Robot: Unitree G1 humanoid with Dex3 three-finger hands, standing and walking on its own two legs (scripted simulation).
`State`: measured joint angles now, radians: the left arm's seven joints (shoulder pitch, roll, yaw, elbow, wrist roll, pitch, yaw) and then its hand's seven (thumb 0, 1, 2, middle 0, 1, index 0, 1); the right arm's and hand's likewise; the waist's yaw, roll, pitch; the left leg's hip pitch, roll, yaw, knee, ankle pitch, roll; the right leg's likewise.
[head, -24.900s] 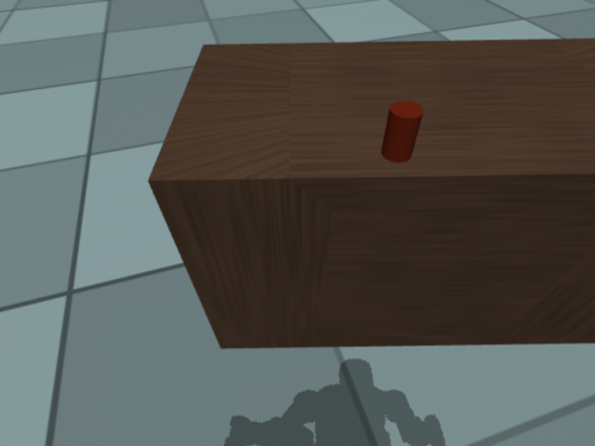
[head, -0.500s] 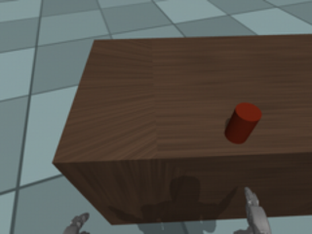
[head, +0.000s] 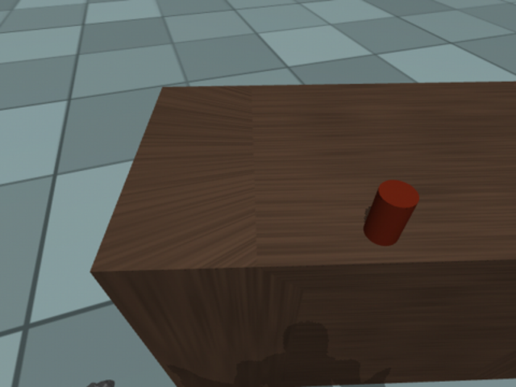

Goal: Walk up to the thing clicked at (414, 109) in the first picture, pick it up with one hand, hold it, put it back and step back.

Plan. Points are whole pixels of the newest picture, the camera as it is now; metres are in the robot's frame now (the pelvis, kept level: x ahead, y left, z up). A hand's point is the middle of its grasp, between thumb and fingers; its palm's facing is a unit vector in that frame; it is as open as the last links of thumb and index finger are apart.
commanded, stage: home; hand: right
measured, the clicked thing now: (389, 214) +0.38 -0.20 +0.08
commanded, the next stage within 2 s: stand in 1.36 s
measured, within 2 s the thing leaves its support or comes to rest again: neither
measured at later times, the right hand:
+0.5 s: hand out of the picture +0.03 -0.27 -0.15, palm faces -0.08 +0.93 -0.35, open 17.4 cm
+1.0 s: hand out of the picture +0.06 -0.26 -0.15, palm faces -0.07 +0.93 -0.35, open 17.3 cm
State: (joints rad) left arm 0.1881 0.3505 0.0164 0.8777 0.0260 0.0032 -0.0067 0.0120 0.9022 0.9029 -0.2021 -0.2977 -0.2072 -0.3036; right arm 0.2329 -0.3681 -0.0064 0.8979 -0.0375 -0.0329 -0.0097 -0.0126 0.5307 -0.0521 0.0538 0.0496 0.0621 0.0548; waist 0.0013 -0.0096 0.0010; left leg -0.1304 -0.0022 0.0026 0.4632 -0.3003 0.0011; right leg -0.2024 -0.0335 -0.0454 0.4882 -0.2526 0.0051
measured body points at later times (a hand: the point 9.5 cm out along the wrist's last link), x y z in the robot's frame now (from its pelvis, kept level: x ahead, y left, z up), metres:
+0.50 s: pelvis -0.03 -0.01 +0.01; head -0.03 -0.01 +0.46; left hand +0.02 +0.29 -0.13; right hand +0.03 -0.32 -0.12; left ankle -0.03 +0.12 -0.74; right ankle +0.01 -0.12 -0.74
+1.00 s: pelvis -0.01 -0.01 +0.01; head -0.01 -0.01 +0.46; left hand +0.06 +0.29 -0.12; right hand +0.07 -0.31 -0.12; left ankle -0.03 +0.12 -0.74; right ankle +0.01 -0.12 -0.74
